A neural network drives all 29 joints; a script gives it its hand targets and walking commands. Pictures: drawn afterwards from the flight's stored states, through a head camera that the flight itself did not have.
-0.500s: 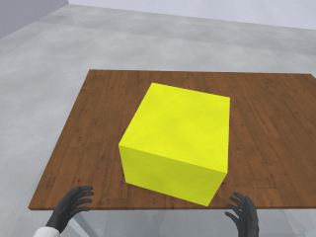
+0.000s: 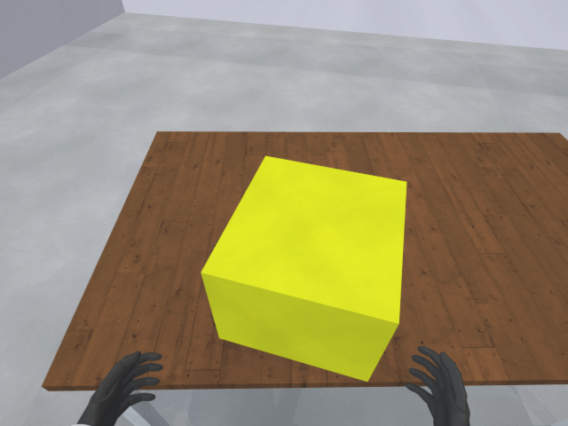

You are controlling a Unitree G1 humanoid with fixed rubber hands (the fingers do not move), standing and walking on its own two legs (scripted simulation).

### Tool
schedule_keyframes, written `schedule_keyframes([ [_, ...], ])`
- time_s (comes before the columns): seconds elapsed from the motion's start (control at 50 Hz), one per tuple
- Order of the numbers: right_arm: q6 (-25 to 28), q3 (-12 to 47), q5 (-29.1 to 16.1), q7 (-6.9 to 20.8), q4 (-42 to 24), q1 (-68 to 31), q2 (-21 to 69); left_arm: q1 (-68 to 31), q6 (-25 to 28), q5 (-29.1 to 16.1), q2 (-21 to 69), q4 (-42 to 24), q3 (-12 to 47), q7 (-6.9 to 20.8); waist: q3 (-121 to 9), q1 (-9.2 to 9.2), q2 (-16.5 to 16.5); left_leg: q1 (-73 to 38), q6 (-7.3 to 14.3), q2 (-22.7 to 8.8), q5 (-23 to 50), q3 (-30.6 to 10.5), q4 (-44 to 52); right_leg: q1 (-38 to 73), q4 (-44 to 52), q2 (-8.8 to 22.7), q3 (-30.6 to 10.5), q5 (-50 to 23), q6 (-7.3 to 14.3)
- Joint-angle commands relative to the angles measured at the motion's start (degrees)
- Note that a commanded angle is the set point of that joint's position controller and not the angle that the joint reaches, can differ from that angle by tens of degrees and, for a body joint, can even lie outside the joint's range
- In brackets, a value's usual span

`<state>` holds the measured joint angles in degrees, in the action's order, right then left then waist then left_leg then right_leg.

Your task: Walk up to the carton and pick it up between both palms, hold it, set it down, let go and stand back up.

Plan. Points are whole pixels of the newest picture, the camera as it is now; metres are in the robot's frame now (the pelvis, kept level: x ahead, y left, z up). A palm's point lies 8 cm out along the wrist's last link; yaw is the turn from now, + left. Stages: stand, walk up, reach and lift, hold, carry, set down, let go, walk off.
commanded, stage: set down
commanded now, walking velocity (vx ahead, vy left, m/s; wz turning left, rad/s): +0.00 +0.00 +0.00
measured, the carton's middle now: (312, 260) +0.43 -0.01 -0.03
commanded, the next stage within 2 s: let go in 1.56 s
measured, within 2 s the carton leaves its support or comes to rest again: neither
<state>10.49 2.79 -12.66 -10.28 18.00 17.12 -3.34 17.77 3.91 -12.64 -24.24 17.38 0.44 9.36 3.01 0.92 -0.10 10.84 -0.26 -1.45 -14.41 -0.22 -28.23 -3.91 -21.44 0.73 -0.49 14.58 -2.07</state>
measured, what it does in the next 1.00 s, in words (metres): stands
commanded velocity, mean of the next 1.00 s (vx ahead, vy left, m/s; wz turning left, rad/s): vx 0.00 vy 0.00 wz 0.00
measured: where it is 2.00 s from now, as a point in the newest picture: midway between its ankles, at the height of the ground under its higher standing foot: outside the picture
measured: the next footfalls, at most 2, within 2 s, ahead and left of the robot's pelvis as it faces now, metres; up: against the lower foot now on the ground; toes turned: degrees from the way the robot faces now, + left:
none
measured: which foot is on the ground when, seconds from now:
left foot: down 0.00-1.00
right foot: down 0.00-1.00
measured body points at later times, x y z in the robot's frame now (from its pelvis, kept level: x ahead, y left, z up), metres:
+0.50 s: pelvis +0.00 -0.01 +0.00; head +0.00 -0.01 +0.45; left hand +0.17 +0.26 -0.04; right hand +0.18 -0.21 -0.05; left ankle +0.01 +0.11 -0.74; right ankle -0.03 -0.15 -0.74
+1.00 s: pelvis +0.00 -0.01 +0.00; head +0.00 -0.01 +0.45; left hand +0.16 +0.25 -0.07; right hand +0.16 -0.23 -0.08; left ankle +0.01 +0.11 -0.74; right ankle -0.03 -0.15 -0.74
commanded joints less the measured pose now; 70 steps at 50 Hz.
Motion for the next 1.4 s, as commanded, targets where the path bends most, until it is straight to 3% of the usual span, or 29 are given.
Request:
schedule_keyframes([
  [0.0, 1.80, -2.50, 4.92, 1.12, -2.77, 0.81, -4.97, -3.70, 2.22, 1.58, -5.53, -7.02, -6.39, -0.85, -1.51, 1.11, -6.52, -15.01, -4.89, 0.59, 20.91, 1.17, 6.84, -2.43, 6.06, -2.46, 1.00, -6.65, 3.99],
  [0.12, 1.61, -2.57, 5.26, 2.04, -1.43, 0.88, -6.12, -2.86, 1.34, 2.16, -4.22, -5.53, -6.05, -1.08, -1.59, 1.06, -6.48, -15.65, -4.83, 0.69, 22.45, 1.18, 6.64, -2.66, 6.05, -2.46, 1.21, -8.19, 3.83],
  [0.14, 1.60, -2.93, 5.14, 2.49, -0.79, -0.09, -6.88, -3.24, 0.82, 2.95, -3.48, -5.65, -6.02, -1.46, -1.39, 1.46, -7.69, -15.99, -5.07, 0.53, 22.12, 0.88, 7.01, -3.38, 5.99, -2.92, 1.73, -6.92, 4.18],
  [0.22, 1.18, -3.05, 6.07, 3.04, -0.20, -0.91, -6.95, -3.96, 0.02, 2.75, -2.88, -4.12, -5.47, -1.96, -1.27, 0.90, -5.84, -15.44, -4.41, 0.44, 19.24, 1.38, 7.41, -4.12, 6.38, -2.64, 1.75, -4.82, 4.04],
  [0.3, 1.02, -3.01, 6.71, 3.88, 1.14, -1.82, -7.67, -4.69, -0.96, 3.46, -2.12, -2.88, -5.17, -2.48, -1.37, 1.03, -5.56, -15.25, -4.19, 0.59, 18.90, 1.64, 7.54, -4.63, 6.42, -2.78, 2.15, -4.70, 3.88],
  [0.32, 0.96, -3.85, 6.74, 4.44, 2.85, -2.61, -8.49, -4.68, -1.37, 3.75, -0.89, -2.53, -4.50, -3.01, -0.82, 0.94, -6.84, -15.05, -4.62, 0.16, 18.69, 1.32, 7.76, -5.61, 6.08, -3.21, 2.47, -3.39, 4.35],
  [0.38, 0.99, -3.54, 7.43, 4.57, 2.50, -2.85, -8.16, -5.54, -1.65, 3.67, -1.47, -2.06, -4.59, -3.17, -1.62, 0.69, -5.02, -14.72, -3.99, 0.45, 17.44, 1.87, 7.76, -5.00, 6.57, -2.68, 2.35, -3.39, 3.91],
  [0.48, 1.30, -4.18, 8.13, 5.67, 5.25, -4.08, -9.39, -5.86, -2.86, 5.13, 0.22, -0.08, -4.06, -4.17, -1.13, 0.51, -5.81, -14.47, -4.27, 0.08, 17.75, 1.84, 7.77, -5.59, 6.21, -2.83, 2.68, -4.06, 4.17],
  [0.68, 1.76, -5.34, 9.59, 7.53, 8.68, -5.60, -11.01, -6.54, -5.25, 7.39, 2.49, 0.95, -3.01, -6.00, -1.51, 0.12, -6.51, -14.66, -4.54, -0.15, 17.32, 2.45, 8.04, -6.43, 6.07, -3.01, 3.39, -4.14, 4.28],
  [1.1, 2.08, -7.76, 12.34, 10.81, 14.94, -9.94, -13.42, -8.91, -9.13, 10.14, 6.12, 3.14, -0.78, -8.88, -1.10, -0.84, -4.18, -13.85, -3.74, -0.20, 12.58, 3.43, 8.21, -9.55, 5.56, -3.10, 3.96, -2.68, 3.92],
  [1.16, 2.21, -7.75, 12.25, 11.16, 16.67, -10.26, -13.82, -8.82, -9.43, 10.61, 6.61, 3.30, -0.55, -9.16, -1.42, -0.77, -5.22, -13.98, -3.93, -0.10, 14.03, 3.38, 7.83, -9.65, 5.18, -3.04, 3.86, -4.05, 4.00],
  [1.38, 2.61, -8.68, 12.73, 12.49, 20.08, -12.78, -15.28, -10.42, -10.28, 11.48, 8.44, 4.05, 0.16, -10.03, -2.63, -0.97, -3.89, -14.49, -3.68, -0.39, 14.31, 3.52, 7.50, -10.46, 4.89, -3.39, 4.36, -4.86, 3.84],
])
